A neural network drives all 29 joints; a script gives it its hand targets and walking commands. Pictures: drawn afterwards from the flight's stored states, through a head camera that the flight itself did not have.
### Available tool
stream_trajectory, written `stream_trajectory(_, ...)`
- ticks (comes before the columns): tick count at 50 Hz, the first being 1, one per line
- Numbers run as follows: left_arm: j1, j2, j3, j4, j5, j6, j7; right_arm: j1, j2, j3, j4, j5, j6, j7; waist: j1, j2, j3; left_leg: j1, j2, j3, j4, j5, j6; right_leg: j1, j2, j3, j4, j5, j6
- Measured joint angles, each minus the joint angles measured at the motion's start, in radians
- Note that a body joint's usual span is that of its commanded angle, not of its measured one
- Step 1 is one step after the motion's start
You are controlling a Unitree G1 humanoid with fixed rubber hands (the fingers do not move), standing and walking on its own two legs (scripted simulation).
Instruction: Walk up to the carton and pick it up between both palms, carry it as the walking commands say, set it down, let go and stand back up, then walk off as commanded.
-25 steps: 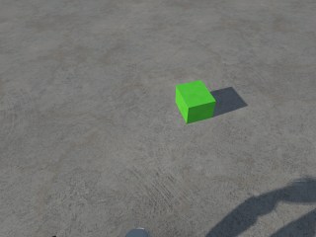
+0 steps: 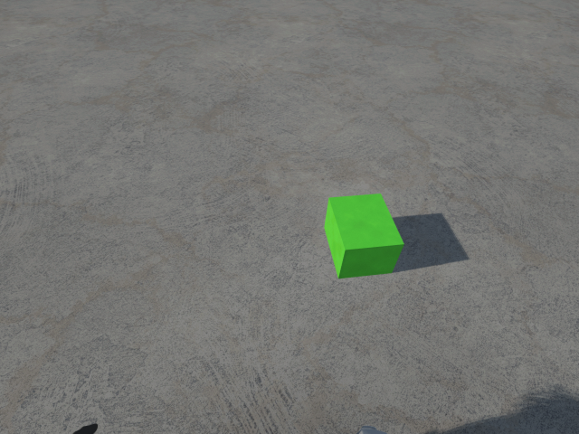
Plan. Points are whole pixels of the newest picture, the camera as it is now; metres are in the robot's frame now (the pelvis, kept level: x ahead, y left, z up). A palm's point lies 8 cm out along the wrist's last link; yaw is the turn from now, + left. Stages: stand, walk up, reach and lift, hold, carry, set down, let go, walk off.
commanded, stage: walk up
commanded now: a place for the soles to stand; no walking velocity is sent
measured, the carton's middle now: (360, 235) +1.01 -0.27 -0.65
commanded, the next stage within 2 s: none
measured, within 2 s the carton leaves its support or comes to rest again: neither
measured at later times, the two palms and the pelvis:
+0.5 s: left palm (169, 410) +0.19 +0.20 -0.11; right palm out of the picture +0.28 -0.46 -0.06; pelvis +0.18 -0.12 +0.00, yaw +8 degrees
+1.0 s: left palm (271, 320) +0.33 +0.06 -0.09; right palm out of the picture +0.45 -0.61 -0.08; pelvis +0.33 -0.28 +0.00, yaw +12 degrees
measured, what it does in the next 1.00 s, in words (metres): walks ahead: right foot, then left foot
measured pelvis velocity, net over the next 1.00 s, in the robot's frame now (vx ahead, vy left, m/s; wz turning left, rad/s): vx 0.33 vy -0.28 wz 0.21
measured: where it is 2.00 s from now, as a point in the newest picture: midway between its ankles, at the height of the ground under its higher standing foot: (422, 367)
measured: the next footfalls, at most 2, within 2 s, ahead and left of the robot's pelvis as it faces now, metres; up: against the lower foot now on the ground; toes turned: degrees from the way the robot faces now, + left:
right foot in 0.04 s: +0.16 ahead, -0.18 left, +0.00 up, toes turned -4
left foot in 0.42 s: +0.27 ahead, +0.00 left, +0.00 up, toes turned +15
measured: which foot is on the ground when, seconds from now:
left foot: down 0.00-0.04, up 0.06-0.40, down 0.42-0.78, up 0.80-1.00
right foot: up 0.00-0.02, down 0.04-0.42, up 0.44-0.76, down 0.78-1.00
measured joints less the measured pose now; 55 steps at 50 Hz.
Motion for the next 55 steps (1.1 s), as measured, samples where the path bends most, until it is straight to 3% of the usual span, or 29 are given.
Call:
stream_trajectory(2,-0.018,0.016,0.014,-0.001,0.005,-0.006,0.001,0.022,-0.015,-0.006,0.014,-0.005,0.009,-0.003,-0.009,0.011,-0.012,0.005,0.029,-0.026,0.039,-0.050,0.002,0.036,0.030,-0.022,-0.049,0.016,-0.004)
stream_trajectory(4,-0.040,0.011,0.021,-0.006,0.010,-0.023,0.011,0.035,-0.033,-0.015,0.035,-0.004,0.023,-0.014,-0.012,0.057,-0.011,-0.035,0.057,-0.077,0.155,-0.098,0.044,0.045,0.067,-0.070,-0.010,0.021,0.004)
stream_trajectory(5,-0.047,0.007,0.017,-0.010,0.006,-0.032,0.016,0.036,-0.034,-0.016,0.052,0.001,0.030,-0.023,-0.010,0.063,-0.013,-0.080,0.042,-0.084,0.256,-0.112,0.057,0.050,0.069,-0.086,0.001,0.001,0.001)
stream_trajectory(8,-0.051,-0.016,-0.001,-0.017,-0.008,-0.043,0.031,0.033,-0.032,-0.007,0.085,0.015,0.030,-0.033,0.002,0.079,-0.001,-0.184,0.014,-0.028,0.431,-0.069,0.056,0.119,0.074,-0.124,-0.054,-0.021,-0.022)
stream_trajectory(13,-0.011,-0.029,-0.012,-0.021,-0.006,-0.035,0.042,0.030,-0.001,0.013,0.082,0.010,0.021,-0.017,0.032,0.074,0.019,-0.231,0.004,0.092,0.257,-0.021,0.038,0.226,0.098,-0.166,-0.163,-0.026,-0.054)
stream_trajectory(20,0.061,-0.014,-0.009,-0.021,-0.010,0.001,0.042,0.022,0.035,0.025,0.050,0.010,0.004,-0.021,0.060,0.038,0.045,-0.147,-0.027,0.164,-0.054,0.130,0.061,0.311,0.134,-0.215,-0.153,-0.125,-0.073)
stream_trajectory(21,0.069,-0.013,-0.010,-0.020,-0.014,0.004,0.044,0.022,0.032,0.021,0.034,0.005,-0.006,-0.027,0.055,0.029,0.051,-0.129,-0.035,0.164,-0.083,0.182,0.077,0.295,0.127,-0.212,-0.089,-0.159,-0.072)
stream_trajectory(23,0.064,-0.018,-0.014,-0.011,-0.017,0.020,0.052,0.014,0.027,0.016,0.003,0.005,-0.017,-0.043,0.035,0.002,0.073,-0.133,-0.046,0.165,-0.025,0.168,0.092,0.206,0.123,-0.135,0.148,-0.196,-0.037)
stream_trajectory(25,0.050,-0.022,-0.024,-0.007,-0.017,0.036,0.056,0.010,0.020,0.013,-0.013,0.018,-0.015,-0.056,0.016,-0.014,0.075,-0.120,-0.046,0.156,-0.003,0.127,0.089,0.106,0.126,-0.057,0.341,-0.182,-0.014)
stream_trajectory(27,0.030,-0.023,-0.021,-0.016,-0.010,0.039,0.051,0.009,0.015,0.009,-0.017,0.018,-0.012,-0.064,0.008,-0.026,0.072,-0.100,-0.036,0.145,-0.004,0.108,0.070,0.029,0.099,-0.011,0.404,-0.147,-0.005)
stream_trajectory(31,-0.011,-0.014,-0.006,-0.039,-0.002,0.037,0.032,0.021,-0.001,0.008,-0.017,0.001,-0.019,-0.060,0.003,-0.037,0.063,-0.073,0.001,0.113,0.007,0.078,0.030,-0.045,0.022,0.028,0.288,-0.081,0.005)
stream_trajectory(34,-0.036,0.000,0.006,-0.044,0.001,0.045,0.018,0.036,-0.017,0.004,-0.018,-0.010,-0.021,-0.052,-0.004,-0.037,0.049,-0.070,0.037,0.083,0.037,0.040,0.013,-0.051,-0.003,0.035,0.169,-0.062,0.004)
stream_trajectory(38,-0.049,0.021,0.022,-0.030,0.004,0.050,0.007,0.050,-0.047,-0.005,-0.012,-0.017,-0.009,-0.049,-0.017,-0.023,0.020,-0.076,0.091,0.042,0.092,-0.026,0.011,-0.009,0.013,0.002,0.072,-0.070,-0.004)
stream_trajectory(41,-0.051,0.019,0.027,-0.023,0.012,0.026,0.018,0.046,-0.074,-0.016,0.014,-0.015,0.014,-0.058,-0.015,0.027,0.014,-0.124,0.131,-0.026,0.231,-0.090,0.058,0.017,0.062,-0.053,0.078,-0.039,0.018)
stream_trajectory(43,-0.049,0.005,0.012,-0.019,0.003,0.011,0.028,0.024,-0.071,-0.015,0.050,-0.001,0.034,-0.071,-0.003,0.045,0.018,-0.192,0.076,-0.064,0.391,-0.124,0.072,0.030,0.071,-0.078,0.091,-0.077,0.008)
stream_trajectory(46,-0.031,-0.021,-0.002,-0.009,-0.008,0.004,0.043,0.000,-0.052,-0.006,0.074,0.005,0.028,-0.071,0.019,0.064,0.033,-0.246,0.025,-0.012,0.459,-0.095,0.061,0.088,0.085,-0.103,0.031,-0.078,-0.021)
stream_trajectory(52,0.021,-0.023,-0.009,-0.021,-0.002,0.022,0.051,0.006,0.017,0.025,0.070,0.001,-0.002,-0.063,0.058,0.045,0.050,-0.184,-0.032,0.149,0.113,-0.019,0.054,0.158,0.111,-0.138,-0.037,-0.091,-0.060)
stream_trajectory(53,0.033,-0.019,-0.009,-0.028,-0.004,0.028,0.051,0.016,0.022,0.028,0.061,-0.002,-0.012,-0.065,0.058,0.040,0.051,-0.151,-0.041,0.155,0.027,0.032,0.063,0.152,0.116,-0.142,-0.012,-0.109,-0.064)
stream_trajectory(55,0.037,-0.013,-0.007,-0.027,-0.010,0.042,0.058,0.026,0.032,0.028,0.041,-0.012,-0.026,-0.076,0.043,0.012,0.068,-0.149,-0.045,0.154,0.034,0.115,0.075,0.107,0.132,-0.086,0.123,-0.160,-0.053)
